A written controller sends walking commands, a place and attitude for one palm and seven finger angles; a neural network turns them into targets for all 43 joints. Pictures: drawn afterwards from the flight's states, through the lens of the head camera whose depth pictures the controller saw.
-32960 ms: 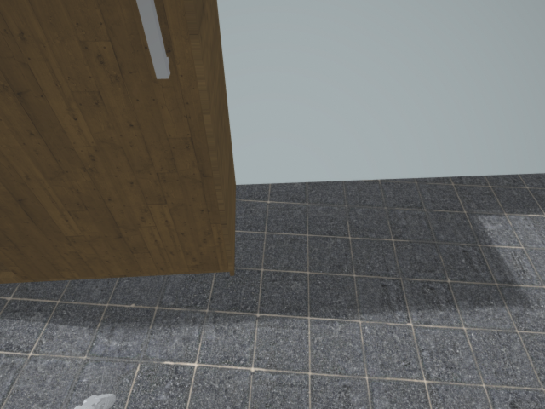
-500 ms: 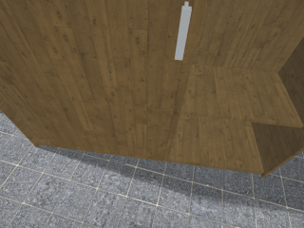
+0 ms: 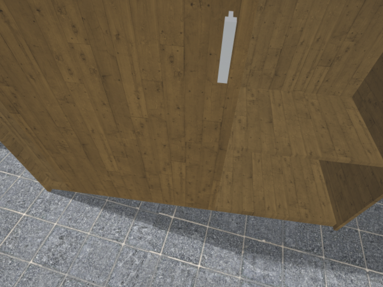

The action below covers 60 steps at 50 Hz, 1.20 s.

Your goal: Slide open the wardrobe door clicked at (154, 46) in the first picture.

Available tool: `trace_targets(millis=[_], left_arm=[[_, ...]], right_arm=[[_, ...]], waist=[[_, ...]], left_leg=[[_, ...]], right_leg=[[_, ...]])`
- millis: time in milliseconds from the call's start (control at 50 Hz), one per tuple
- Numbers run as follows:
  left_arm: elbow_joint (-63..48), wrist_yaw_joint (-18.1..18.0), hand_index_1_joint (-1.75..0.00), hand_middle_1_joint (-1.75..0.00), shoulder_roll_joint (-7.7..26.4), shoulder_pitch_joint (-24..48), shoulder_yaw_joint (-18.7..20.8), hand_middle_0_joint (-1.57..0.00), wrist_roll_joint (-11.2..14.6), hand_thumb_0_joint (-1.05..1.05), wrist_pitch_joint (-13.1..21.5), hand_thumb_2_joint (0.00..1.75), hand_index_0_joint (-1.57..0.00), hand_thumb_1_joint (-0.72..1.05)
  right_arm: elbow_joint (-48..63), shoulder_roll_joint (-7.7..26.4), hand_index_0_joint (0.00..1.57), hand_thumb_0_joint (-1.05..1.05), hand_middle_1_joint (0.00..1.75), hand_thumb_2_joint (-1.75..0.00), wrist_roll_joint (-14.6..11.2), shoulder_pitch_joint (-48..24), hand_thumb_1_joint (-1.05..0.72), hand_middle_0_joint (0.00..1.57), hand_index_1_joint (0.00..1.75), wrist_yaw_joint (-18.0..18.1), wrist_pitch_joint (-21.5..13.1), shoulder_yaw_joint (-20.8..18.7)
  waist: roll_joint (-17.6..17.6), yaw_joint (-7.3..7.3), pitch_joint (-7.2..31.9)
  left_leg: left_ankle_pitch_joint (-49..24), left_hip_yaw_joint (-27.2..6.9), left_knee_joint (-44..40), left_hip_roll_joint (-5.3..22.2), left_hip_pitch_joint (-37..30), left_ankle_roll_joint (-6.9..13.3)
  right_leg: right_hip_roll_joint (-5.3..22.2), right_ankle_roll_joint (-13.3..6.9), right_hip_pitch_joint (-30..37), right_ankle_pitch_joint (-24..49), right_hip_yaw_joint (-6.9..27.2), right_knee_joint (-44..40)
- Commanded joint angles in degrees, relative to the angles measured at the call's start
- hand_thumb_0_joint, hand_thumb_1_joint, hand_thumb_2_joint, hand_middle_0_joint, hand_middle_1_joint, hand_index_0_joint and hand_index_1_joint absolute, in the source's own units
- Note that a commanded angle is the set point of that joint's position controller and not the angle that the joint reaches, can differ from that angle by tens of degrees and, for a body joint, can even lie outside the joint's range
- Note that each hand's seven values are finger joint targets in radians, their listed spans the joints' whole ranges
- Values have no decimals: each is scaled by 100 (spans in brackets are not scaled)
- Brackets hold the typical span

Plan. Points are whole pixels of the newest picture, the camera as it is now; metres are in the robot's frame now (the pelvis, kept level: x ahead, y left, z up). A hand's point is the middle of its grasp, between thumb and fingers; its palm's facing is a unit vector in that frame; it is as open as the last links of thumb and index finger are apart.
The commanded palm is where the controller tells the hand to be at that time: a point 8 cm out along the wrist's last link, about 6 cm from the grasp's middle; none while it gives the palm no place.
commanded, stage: look to check the result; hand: right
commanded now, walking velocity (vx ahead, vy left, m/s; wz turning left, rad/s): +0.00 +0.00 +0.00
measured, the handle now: (226, 48) +0.58 -0.04 +0.21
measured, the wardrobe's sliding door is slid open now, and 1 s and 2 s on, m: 0.65 0.65 0.65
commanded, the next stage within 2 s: stand and wait in 0.56 s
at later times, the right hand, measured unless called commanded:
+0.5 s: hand out of the picture +0.03 -0.18 -0.17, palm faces +0.01 +0.98 -0.20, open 7.4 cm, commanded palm none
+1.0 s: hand out of the picture +0.06 -0.19 -0.17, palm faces +0.00 +0.97 -0.24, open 7.4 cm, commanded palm none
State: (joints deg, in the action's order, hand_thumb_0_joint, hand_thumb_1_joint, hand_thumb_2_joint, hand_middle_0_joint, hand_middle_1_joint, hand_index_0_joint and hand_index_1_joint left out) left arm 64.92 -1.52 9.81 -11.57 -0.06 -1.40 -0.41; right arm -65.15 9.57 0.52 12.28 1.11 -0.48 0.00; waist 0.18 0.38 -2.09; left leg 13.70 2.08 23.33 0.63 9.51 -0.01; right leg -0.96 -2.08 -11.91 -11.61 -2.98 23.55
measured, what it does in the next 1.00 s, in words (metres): stands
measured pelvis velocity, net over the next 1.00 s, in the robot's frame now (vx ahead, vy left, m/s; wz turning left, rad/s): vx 0.02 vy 0.01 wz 0.00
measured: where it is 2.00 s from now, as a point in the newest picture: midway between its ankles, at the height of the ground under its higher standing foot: outside the picture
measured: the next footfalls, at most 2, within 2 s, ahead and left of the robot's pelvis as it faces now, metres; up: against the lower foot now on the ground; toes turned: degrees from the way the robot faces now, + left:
none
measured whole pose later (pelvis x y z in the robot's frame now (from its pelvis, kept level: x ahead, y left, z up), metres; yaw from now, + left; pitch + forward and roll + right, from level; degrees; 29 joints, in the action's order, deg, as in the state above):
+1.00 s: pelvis +0.02 +0.01 +0.00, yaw +0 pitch -1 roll +0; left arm 65.9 -1.3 12.8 -9.0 -0.1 -1.1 0.1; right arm -65.7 12.9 0.4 10.0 0.7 -1.3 -0.2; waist -0.1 0.3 -2.5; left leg 13.4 2.5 19.4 -0.1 5.6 0.9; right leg -0.4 -1.0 -8.1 -11.3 -2.5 19.8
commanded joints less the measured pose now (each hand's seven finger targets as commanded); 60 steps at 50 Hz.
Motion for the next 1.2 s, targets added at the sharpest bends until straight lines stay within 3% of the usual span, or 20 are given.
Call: trace_targets(millis=[0, 480, 560, 640, 700, 1060, 1180], left_arm=[[-144, -55, -30, -30, 621, -181, 76, -20, 7, 0, 112, 90, -20, 90], [-60, -67, -30, -30, 720, -83, 65, -20, 18, 0, 130, 90, -20, 90], [-69, -72, -30, -30, 777, -87, 76, -20, 20, 0, 150, 90, -20, 90], [-70, -63, -30, -30, 804, -16, 86, -20, 25, 0, 139, 90, -20, 90], [-83, -69, -30, -30, 885, 6, 94, -20, 22, 0, 158, 90, -20, 90], [-153, -41, -30, -30, 1284, 396, 141, -20, 29, 0, 156, 90, -20, 90], [-186, -27, -30, -30, 1433, 480, 154, -20, 29, 0, 166, 90, -20, 90]], right_arm=[[147, 666, 20, 0, 30, -90, 0, 237, -90, 20, 30, 58, -66, -125], [82, 785, 20, 0, 30, -90, -10, 173, -90, 20, 30, 55, -90, -127], [111, 839, 20, 0, 30, -90, -12, 148, -90, 20, 30, 58, -113, -149], [109, 881, 20, 0, 30, -90, -7, 89, -90, 20, 30, 53, -107, -147], [127, 944, 20, 0, 30, -90, -12, 61, -90, 20, 30, 47, -127, -162], [187, 1345, 20, 0, 30, -90, -7, -300, -90, 20, 30, 14, -164, -211], [210, 1493, 20, 0, 30, -90, -9, -412, -90, 20, 30, 6, -191, -224]], waist=[[4, 7, 169], [6, -7, 63], [-25, -3, 240], [-26, -4, 30], [-38, -6, 190], [-33, 4, 195], [-43, 8, 373]], left_leg=[[-695, -499, -426, 555, 100, 145], [-836, -505, -581, 590, -39, 159], [-1065, -510, -550, 602, -168, 168], [-881, -510, -627, 602, -61, 173], [-1061, -527, -609, 610, -164, 187], [-1195, -577, -791, 665, -211, 210], [-1377, -587, -827, 696, -341, 209]], right_leg=[[696, -30, 302, 914, 725, -447], [713, -11, 434, 1072, 709, -545], [725, -15, 528, 1254, 708, -516], [724, -6, 469, 1087, 710, -577], [733, -15, 547, 1226, 718, -561], [775, 22, 680, 1198, 734, -654], [797, 31, 765, 1306, 734, -659]])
